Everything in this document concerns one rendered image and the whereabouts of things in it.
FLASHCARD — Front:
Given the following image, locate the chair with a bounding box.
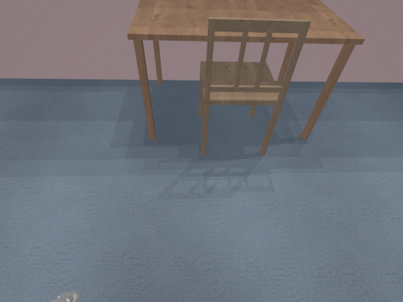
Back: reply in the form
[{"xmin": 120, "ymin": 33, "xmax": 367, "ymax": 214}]
[{"xmin": 198, "ymin": 17, "xmax": 311, "ymax": 155}]

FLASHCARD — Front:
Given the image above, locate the table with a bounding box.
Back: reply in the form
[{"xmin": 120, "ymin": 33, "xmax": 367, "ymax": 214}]
[{"xmin": 127, "ymin": 0, "xmax": 365, "ymax": 140}]

